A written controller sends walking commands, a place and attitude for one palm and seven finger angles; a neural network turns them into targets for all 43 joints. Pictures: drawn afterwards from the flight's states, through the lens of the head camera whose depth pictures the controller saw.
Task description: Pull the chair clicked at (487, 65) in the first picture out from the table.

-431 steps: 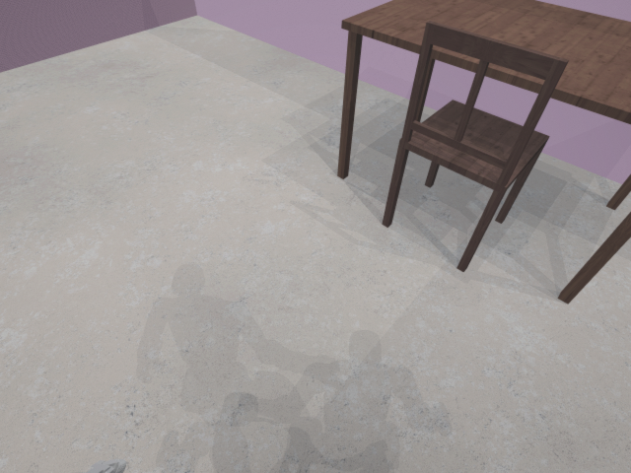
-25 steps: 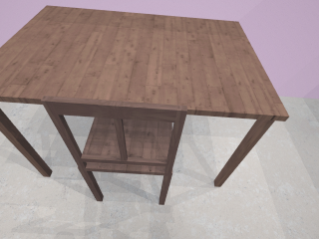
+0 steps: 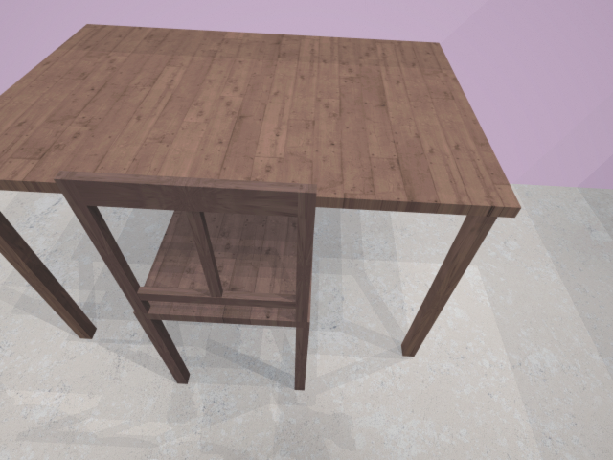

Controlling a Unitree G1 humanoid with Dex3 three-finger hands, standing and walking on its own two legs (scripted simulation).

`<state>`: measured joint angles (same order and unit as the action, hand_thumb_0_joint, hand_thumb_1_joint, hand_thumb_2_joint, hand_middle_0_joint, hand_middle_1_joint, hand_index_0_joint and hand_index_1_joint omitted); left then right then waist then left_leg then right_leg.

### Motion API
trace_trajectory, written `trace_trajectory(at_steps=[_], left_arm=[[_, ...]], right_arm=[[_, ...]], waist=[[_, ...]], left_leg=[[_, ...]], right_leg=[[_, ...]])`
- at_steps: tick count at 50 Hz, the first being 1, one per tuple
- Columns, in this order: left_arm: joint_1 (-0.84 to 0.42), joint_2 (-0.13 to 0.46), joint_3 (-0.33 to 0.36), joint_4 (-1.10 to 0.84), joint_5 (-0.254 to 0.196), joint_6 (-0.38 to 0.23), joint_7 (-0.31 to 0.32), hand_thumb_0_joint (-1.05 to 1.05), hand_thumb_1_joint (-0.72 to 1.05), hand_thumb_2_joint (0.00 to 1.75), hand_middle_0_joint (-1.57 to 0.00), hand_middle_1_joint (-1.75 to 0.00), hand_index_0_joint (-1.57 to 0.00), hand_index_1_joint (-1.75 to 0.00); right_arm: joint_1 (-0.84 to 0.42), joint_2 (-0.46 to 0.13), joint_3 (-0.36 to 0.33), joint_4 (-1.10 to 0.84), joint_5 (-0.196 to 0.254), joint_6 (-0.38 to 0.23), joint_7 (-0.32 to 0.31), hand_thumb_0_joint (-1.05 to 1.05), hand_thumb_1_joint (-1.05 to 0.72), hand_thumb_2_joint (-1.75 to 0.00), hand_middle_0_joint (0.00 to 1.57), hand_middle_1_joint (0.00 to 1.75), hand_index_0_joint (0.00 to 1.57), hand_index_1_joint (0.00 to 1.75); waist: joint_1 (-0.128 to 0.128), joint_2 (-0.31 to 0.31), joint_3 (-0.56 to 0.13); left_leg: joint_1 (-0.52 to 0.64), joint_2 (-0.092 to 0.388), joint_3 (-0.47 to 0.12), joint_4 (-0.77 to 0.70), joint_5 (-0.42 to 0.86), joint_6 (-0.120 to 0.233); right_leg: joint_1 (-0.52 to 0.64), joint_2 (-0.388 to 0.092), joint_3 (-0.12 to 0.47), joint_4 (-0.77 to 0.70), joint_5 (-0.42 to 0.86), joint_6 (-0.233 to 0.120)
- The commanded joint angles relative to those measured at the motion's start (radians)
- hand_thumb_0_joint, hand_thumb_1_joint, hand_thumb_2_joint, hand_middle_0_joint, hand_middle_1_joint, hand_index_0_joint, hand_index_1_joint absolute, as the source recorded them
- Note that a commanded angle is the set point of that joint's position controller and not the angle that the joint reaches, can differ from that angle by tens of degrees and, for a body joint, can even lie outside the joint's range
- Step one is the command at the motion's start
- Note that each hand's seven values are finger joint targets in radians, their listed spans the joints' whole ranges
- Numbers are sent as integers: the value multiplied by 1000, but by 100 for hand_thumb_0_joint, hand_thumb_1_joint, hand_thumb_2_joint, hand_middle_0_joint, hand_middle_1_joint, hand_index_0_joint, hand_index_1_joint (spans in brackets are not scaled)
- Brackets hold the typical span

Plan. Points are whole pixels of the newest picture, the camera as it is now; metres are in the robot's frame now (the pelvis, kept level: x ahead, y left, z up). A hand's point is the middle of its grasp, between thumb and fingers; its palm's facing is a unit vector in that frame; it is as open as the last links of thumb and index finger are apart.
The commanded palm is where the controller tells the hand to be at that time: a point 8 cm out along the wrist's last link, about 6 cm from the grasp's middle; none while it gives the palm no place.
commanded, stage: come to a stop and stand still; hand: left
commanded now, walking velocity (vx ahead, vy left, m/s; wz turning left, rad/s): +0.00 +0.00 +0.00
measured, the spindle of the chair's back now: (206, 256) +0.48 +0.21 -0.09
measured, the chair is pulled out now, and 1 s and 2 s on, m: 0.00 0.00 0.00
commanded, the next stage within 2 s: look again from close up in 0.36 s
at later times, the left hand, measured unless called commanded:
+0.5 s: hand out of the picture -0.01 +0.19 -0.16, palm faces +0.00 -0.98 -0.19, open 7.3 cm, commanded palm none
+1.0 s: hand out of the picture -0.01 +0.21 -0.16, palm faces -0.03 -0.99 -0.16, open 7.4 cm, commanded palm none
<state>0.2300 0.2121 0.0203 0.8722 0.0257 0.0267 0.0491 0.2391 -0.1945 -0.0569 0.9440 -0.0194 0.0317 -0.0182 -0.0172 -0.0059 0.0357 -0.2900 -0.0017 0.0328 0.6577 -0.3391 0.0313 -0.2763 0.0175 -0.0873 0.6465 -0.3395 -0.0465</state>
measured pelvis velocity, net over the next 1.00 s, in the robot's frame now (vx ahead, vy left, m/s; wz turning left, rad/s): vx -0.01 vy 0.05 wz -0.05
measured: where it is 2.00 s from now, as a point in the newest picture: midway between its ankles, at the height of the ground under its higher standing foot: outside the picture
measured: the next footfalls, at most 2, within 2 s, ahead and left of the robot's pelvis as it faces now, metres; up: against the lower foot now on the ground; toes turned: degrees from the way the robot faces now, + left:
none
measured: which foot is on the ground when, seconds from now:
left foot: down 0.00-1.00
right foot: down 0.00-1.00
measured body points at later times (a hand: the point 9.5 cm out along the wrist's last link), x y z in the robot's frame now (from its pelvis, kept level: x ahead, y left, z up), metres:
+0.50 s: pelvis -0.01 +0.02 +0.02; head -0.01 +0.03 +0.47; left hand +0.00 +0.24 -0.14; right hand -0.02 -0.21 -0.14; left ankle +0.01 +0.10 -0.72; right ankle +0.01 -0.09 -0.72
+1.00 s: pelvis -0.01 +0.05 +0.02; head +0.00 +0.06 +0.47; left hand -0.01 +0.26 -0.15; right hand -0.02 -0.17 -0.14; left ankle +0.01 +0.10 -0.72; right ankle +0.01 -0.09 -0.72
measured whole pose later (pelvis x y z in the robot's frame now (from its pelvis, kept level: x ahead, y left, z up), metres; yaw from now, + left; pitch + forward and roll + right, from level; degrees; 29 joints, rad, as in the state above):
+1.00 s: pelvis -0.01 +0.05 +0.02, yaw -3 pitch -1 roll +0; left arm 0.34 0.12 -0.01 1.08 0.02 -0.01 0.04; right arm 0.28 -0.13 -0.01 1.13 -0.01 -0.01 -0.02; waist 0.00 -0.01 0.03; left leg -0.20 -0.06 0.11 0.43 -0.21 0.10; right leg -0.22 -0.03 0.00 0.45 -0.21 0.03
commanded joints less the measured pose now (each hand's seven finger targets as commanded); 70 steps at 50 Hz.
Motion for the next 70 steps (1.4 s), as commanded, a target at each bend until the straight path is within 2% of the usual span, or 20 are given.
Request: trace_trajectory(at_steps=[1,2,4,6,8,9,11,13,18,20,27,31,38,41,48,55,62,67,70], left_arm=[[42,88,13,-51,-13,-28,3,0,90,90,-20,-30,-20,-30],[49,89,10,-38,-14,-28,2,0,90,90,-20,-30,-20,-30],[67,86,7,-22,-13,-33,-1,0,90,90,-20,-30,-20,-30],[54,94,8,-11,-13,-34,-2,0,90,90,-20,-30,-20,-30],[48,96,10,-6,-12,-37,-3,0,90,90,-20,-30,-20,-30],[50,96,8,-3,-10,-38,-3,0,90,90,-20,-30,-20,-30],[53,86,10,4,-10,-40,-2,0,90,90,-20,-30,-20,-30],[58,78,11,16,-11,-43,-2,0,90,90,-20,-30,-20,-30],[102,61,1,63,-13,-48,-4,0,90,90,-20,-30,-20,-30],[118,54,-2,77,-12,-49,-3,0,90,90,-20,-30,-20,-30],[154,31,-11,124,-13,-51,-1,0,90,90,-20,-30,-20,-30],[168,17,-11,139,-10,-48,-1,0,90,90,-20,-30,-20,-30],[184,0,-12,161,-9,-51,1,0,90,90,-20,-30,-20,-30],[187,-2,-13,165,-8,-50,1,0,90,90,-20,-30,-20,-30],[189,-10,-15,181,-9,-51,2,0,90,90,-20,-30,-20,-30],[188,-15,-15,186,-8,-47,2,0,90,90,-20,-30,-20,-30],[188,-15,-14,199,-11,-47,3,0,90,90,-20,-30,-20,-30],[182,-15,-13,203,-10,-44,3,0,90,90,-20,-30,-20,-30],[182,-16,-12,208,-11,-44,3,0,90,90,-20,-30,-20,-30]], right_arm=[[-25,-84,3,-52,-5,-42,1,0,-90,-90,20,30,20,30],[-36,-83,8,-47,-4,-40,0,0,-90,-90,20,30,20,30],[-29,-77,15,-37,-5,-37,0,0,-90,-90,20,30,20,30],[-8,-70,13,-25,-6,-30,0,0,-90,-90,20,30,20,30],[17,-62,13,-7,-5,-27,2,0,-90,-90,20,30,20,30],[34,-59,15,4,-5,-26,2,0,-90,-90,20,30,20,30],[46,-47,14,22,-4,-27,3,0,-90,-90,20,30,20,30],[57,-45,17,37,-3,-31,3,0,-90,-90,20,30,20,30],[45,-46,26,70,1,-39,1,0,-90,-90,20,30,20,30],[49,-46,30,80,2,-41,0,0,-90,-90,20,30,20,30],[69,-45,31,119,6,-43,-3,0,-90,-90,20,30,20,30],[75,-41,30,130,7,-43,-4,0,-90,-90,20,30,20,30],[84,-32,29,146,8,-47,-4,0,-90,-90,20,30,20,30],[83,-32,28,150,8,-48,-5,0,-90,-90,20,30,20,30],[88,-30,30,158,10,-56,-7,0,-90,-90,20,30,20,30],[91,-35,31,163,10,-57,-9,0,-90,-90,20,30,20,30],[99,-33,33,170,10,-61,-12,0,-90,-90,20,30,20,30],[106,-32,35,177,11,-60,-14,0,-90,-90,20,30,20,30],[107,-34,35,178,11,-62,-15,0,-90,-90,20,30,20,30]], waist=[[30,172,-31],[37,168,-35],[39,82,-33],[20,13,-3],[6,-40,16],[3,-63,2],[-1,-74,14],[-4,-47,10],[12,31,24],[16,38,24],[13,8,29],[16,19,52],[14,-3,50],[15,18,51],[14,12,39],[14,12,55],[12,13,39],[12,6,57],[12,-1,47]], left_leg=[[29,138,-170,-232,339,55],[16,139,-162,-241,331,50],[2,114,-128,-237,198,30],[-6,81,-98,-231,63,12],[9,60,-77,-213,37,4],[33,59,-67,-215,28,3],[40,51,-59,-205,48,2],[49,58,-64,-217,66,2],[33,84,-93,-278,77,7],[31,90,-100,-294,83,10],[38,98,-107,-323,53,15],[14,105,-119,-357,-8,18],[32,106,-117,-362,10,21],[30,108,-123,-375,-2,22],[68,112,-118,-376,79,24],[70,121,-131,-408,61,25],[117,116,-116,-395,151,23],[112,121,-122,-408,146,20],[131,118,-112,-397,186,19]], right_leg=[[22,-79,93,-158,152,32],[57,-75,94,-164,153,31],[86,-91,131,-225,145,23],[40,-119,181,-283,57,7],[-3,-140,221,-330,-13,-5],[-5,-142,225,-350,-43,-6],[-27,-151,232,-367,-48,-5],[-28,-148,223,-360,-27,-4],[6,-125,183,-321,57,5],[23,-120,171,-311,93,7],[20,-113,163,-292,101,11],[12,-106,153,-284,77,16],[6,-112,154,-274,104,19],[9,-109,150,-269,108,21],[22,-116,150,-256,177,25],[21,-111,142,-252,169,32],[30,-117,147,-251,205,34],[32,-116,141,-253,195,38],[35,-118,143,-251,211,38]])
